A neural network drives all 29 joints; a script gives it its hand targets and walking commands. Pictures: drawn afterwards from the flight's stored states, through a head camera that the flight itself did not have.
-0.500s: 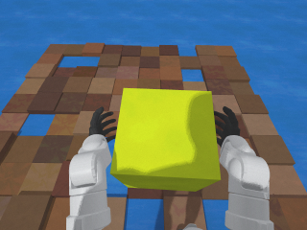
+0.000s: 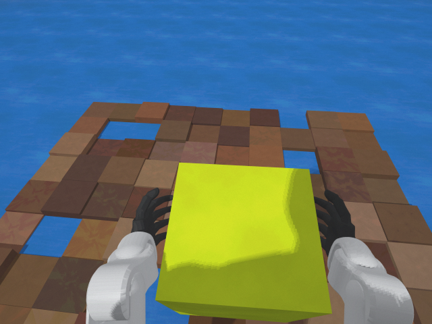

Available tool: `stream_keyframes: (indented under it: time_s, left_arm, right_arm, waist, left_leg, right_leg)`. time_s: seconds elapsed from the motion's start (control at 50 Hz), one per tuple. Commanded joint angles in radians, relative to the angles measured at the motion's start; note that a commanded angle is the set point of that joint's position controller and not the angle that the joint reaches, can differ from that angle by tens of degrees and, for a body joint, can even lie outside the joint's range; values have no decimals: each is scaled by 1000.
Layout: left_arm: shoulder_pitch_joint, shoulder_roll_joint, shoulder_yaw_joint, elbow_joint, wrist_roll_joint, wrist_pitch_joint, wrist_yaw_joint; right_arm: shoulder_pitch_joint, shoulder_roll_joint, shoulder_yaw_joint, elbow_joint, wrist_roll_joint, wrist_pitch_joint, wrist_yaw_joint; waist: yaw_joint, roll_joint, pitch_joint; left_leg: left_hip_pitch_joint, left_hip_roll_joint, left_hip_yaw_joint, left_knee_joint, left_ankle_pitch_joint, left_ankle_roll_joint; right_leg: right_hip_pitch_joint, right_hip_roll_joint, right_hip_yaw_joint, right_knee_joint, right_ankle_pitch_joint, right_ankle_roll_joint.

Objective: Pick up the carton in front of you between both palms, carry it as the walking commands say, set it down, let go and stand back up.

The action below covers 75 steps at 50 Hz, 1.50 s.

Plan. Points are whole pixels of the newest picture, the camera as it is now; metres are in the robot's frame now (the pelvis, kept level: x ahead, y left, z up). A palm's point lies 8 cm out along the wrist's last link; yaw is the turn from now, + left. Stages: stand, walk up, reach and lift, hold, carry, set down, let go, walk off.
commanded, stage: carry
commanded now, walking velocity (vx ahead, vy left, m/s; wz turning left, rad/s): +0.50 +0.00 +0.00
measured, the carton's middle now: (237, 249) +0.27 +0.00 +0.03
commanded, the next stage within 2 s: none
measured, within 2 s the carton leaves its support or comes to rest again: neither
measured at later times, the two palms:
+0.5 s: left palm (166, 96) +0.70 +0.21 +0.09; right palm (276, 96) +0.70 -0.11 +0.09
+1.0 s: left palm (177, 35) +1.08 +0.23 +0.13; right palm (259, 33) +1.09 -0.08 +0.14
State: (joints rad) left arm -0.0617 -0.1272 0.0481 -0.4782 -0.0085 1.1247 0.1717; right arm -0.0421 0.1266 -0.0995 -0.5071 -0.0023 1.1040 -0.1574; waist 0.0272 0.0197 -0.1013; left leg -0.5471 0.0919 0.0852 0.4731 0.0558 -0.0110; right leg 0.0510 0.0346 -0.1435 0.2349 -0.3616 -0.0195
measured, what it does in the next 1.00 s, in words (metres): walks ahead: left foot 0.05 m lower, then right foot 0.03 m higher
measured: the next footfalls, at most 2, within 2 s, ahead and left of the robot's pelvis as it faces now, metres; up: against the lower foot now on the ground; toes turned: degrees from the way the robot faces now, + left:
left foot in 0.08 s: +0.23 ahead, +0.11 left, -0.05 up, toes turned +10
right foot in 0.54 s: +0.61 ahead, -0.03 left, -0.02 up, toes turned -7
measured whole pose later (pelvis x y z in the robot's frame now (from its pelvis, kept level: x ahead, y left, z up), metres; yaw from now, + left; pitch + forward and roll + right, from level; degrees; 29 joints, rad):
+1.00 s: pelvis +0.74 +0.08 -0.03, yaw +0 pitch +4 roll +1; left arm -0.55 -0.10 0.24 -0.19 0.01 1.11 0.23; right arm -0.58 0.11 -0.29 -0.14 -0.03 1.06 -0.23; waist 0.00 -0.04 -0.04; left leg -0.58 -0.01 0.14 0.63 -0.04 -0.04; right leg -0.21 -0.06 -0.07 0.80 -0.35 -0.06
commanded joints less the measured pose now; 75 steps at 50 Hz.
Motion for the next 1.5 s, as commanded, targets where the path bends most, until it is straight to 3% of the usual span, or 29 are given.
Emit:
stream_keyframes:
  time_s: [0.0, 0.06, 0.08, 0.1, 0.12, 0.14, 0.2, 0.28, 0.44, 0.48, 0.52, 0.54, 0.56, 0.58, 0.64, 0.8, 0.9, 0.94, 0.96, 0.98, 1.0, 1.06, 1.2, 1.3, 1.36, 1.38, 1.4, 1.42, 1.48]
  left_arm:
    - [-344, -633, -518, -135, -152, 9, -8]
    - [-369, -546, -505, -157, -144, 31, 14]
    - [-402, -508, -489, -155, -139, 35, 25]
    - [-414, -486, -470, -131, -142, 45, 38]
    - [-402, -477, -464, -111, -155, 54, 49]
    - [-449, -472, -455, -126, -159, 49, 55]
    - [-602, -532, -426, -51, -148, 17, 59]
    - [-729, -501, -375, 106, -94, -27, 77]
    - [-962, -556, -312, 336, -115, -58, 79]
    - [-988, -585, -306, 366, -123, -61, 74]
    - [-1003, -617, -319, 349, -138, -69, 60]
    - [-1019, -624, -317, 341, -137, -70, 55]
    - [-1039, -657, -344, 332, -160, -73, 51]
    - [-1008, -694, -363, 314, -177, -75, 42]
    - [-1085, -756, -423, 196, -217, -97, 21]
    - [-993, -629, -456, 130, -235, -92, 17]
    - [-951, -548, -375, 208, -162, -47, 36]
    - [-946, -523, -333, 252, -119, -29, 53]
    - [-946, -518, -309, 276, -98, -21, 61]
    - [-954, -523, -296, 275, -99, -12, 63]
    - [-991, -540, -292, 273, -115, -10, 65]
    - [-1046, -634, -257, 315, -92, -20, 52]
    - [-994, -755, -310, 398, -31, -89, 14]
    - [-970, -761, -359, 363, -54, -121, 5]
    - [-950, -711, -373, 323, -85, -129, 4]
    - [-929, -690, -372, 313, -91, -129, 5]
    - [-930, -619, -348, 330, -89, -125, 22]
    - [-928, -601, -352, 320, -108, -122, 37]
    - [-1000, -640, -391, 213, -168, -124, 47]
  right_arm:
    - [-331, 632, 548, -87, 168, 38, 7]
    - [-313, 540, 517, -68, 170, 54, -10]
    - [-322, 505, 499, -67, 161, 58, -17]
    - [-344, 461, 483, -45, 164, 64, -27]
    - [-393, 420, 472, -40, 174, 63, -42]
    - [-415, 444, 478, -43, 195, 56, -46]
    - [-598, 514, 487, -20, 218, 25, -30]
    - [-732, 482, 433, 131, 184, -16, -42]
    - [-908, 519, 318, 391, 118, -44, -81]
    - [-944, 551, 320, 398, 122, -46, -79]
    - [-962, 590, 322, 387, 116, -48, -74]
    - [-982, 616, 327, 378, 116, -49, -70]
    - [-966, 628, 325, 350, 112, -49, -64]
    - [-996, 645, 344, 337, 124, -52, -62]
    - [-1030, 687, 351, 274, 134, -74, -46]
    - [-925, 582, 372, 255, 109, -65, -61]
    - [-928, 541, 356, 313, 104, -16, -63]
    - [-929, 531, 340, 359, 108, 2, -65]
    - [-946, 519, 321, 382, 104, 7, -71]
    - [-973, 520, 317, 407, 110, 6, -79]
    - [-945, 554, 316, 423, 129, 12, -78]
    - [-1057, 700, 396, 372, 171, -6, -46]
    - [-1058, 816, 466, 397, 179, -73, 5]
    - [-958, 791, 459, 406, 138, -103, 0]
    - [-917, 742, 443, 382, 107, -113, -24]
    - [-938, 708, 435, 366, 99, -112, -36]
    - [-918, 684, 422, 371, 105, -95, -42]
    - [-914, 651, 401, 354, 118, -89, -49]
    - [-1021, 643, 383, 284, 159, -84, -62]
  waist:
    - [-12, -134, -77]
    - [-64, -73, -170]
    - [-80, 39, -182]
    - [-42, 249, -157]
    - [-47, 320, -269]
    - [-59, 256, -262]
    - [-55, 18, -200]
    - [-29, 87, -160]
    - [-61, 89, -90]
    - [-15, 131, -171]
    - [87, 129, -334]
    - [78, -42, -445]
    - [70, -320, -518]
    - [72, -221, -525]
    - [64, -61, -385]
    - [58, -139, -330]
    - [27, -174, -247]
    - [-43, -118, -287]
    - [-73, 9, -380]
    - [-129, 318, -460]
    - [-116, 274, -470]
    - [-117, -14, -356]
    - [-85, 68, -266]
    - [-78, 104, -232]
    - [0, 45, -311]
    - [41, -19, -326]
    - [46, -290, -423]
    - [69, -325, -485]
    - [81, -72, -369]
  left_leg:
    - [142, -36, 78, -35, 42, 16]
    - [530, -98, 188, -113, 45, 10]
    - [718, -13, 76, -82, -21, -10]
    - [839, 190, -182, 43, 423, 14]
    - [951, 330, -456, -50, 242, 212]
    - [861, 355, -533, -153, -27, 272]
    - [561, 278, -312, -203, -115, 231]
    - [478, 191, -140, -241, -245, 207]
    - [548, 80, 37, -212, 422, 189]
    - [638, 64, 87, -45, 798, 139]
    - [576, 59, 126, 372, 826, 81]
    - [278, -39, 55, 674, 375, 46]
    - [-10, -228, -21, 1012, -447, 15]
    - [-51, -164, -171, 1121, -443, 65]
    - [-195, -82, -144, 1011, -454, 91]
    - [-246, -40, -46, 514, -312, 54]
    - [111, -131, 96, 87, 0, 58]
    - [377, -164, 135, -43, 95, 72]
    - [648, 20, -103, 41, 197, 144]
    - [857, 245, -551, -17, 300, 313]
    - [855, 249, -596, -14, 148, 325]
    - [678, 228, -493, -44, -66, 249]
    - [536, 163, -250, -153, -103, 225]
    - [558, 85, -92, -140, 89, 122]
    - [443, 22, 3, 123, 232, 36]
    - [262, -24, 18, 306, 19, 19]
    - [-31, -174, 18, 632, -491, -2]
    - [-182, -156, -94, 861, -599, 27]
    - [-263, -58, -162, 759, -534, 81]
  right_leg:
    - [28, -205, 56, 21, 670, -62]
    - [-60, -127, -57, 480, 761, -11]
    - [-296, -83, -19, 756, 436, 3]
    - [-557, -14, 56, 978, -174, 6]
    - [-743, 16, 87, 1189, -200, 14]
    - [-819, -48, 122, 1266, -162, -4]
    - [-773, -136, 138, 1232, -25, -20]
    - [-871, -141, 82, 1226, 112, -18]
    - [-751, -50, -98, 600, 233, -78]
    - [-593, 30, -139, 475, 321, -95]
    - [-185, 55, -129, 270, 397, -87]
    - [118, -153, 220, 244, 366, -180]
    - [274, -397, 716, 140, 495, -337]
    - [252, -384, 690, 146, 493, -318]
    - [117, -329, 487, 205, 511, -241]
    - [55, -277, 262, 179, 692, -237]
    - [-117, -157, 44, 256, 736, -122]
    - [-182, -122, -19, 491, 751, -66]
    - [-417, -69, -1, 726, 495, -29]
    - [-733, 98, 38, 1092, -12, 5]
    - [-843, 51, 158, 1256, -132, -33]
    - [-888, -61, 192, 1109, -34, -57]
    - [-778, -63, 83, 658, 89, -26]
    - [-569, -17, 2, 287, 358, -30]
    - [-154, 7, -48, 158, 466, -65]
    - [30, -74, 62, 182, 456, -86]
    - [285, -342, 487, 231, 724, -267]
    - [341, -429, 609, 226, 525, -386]
    - [155, -370, 556, 207, 445, -306]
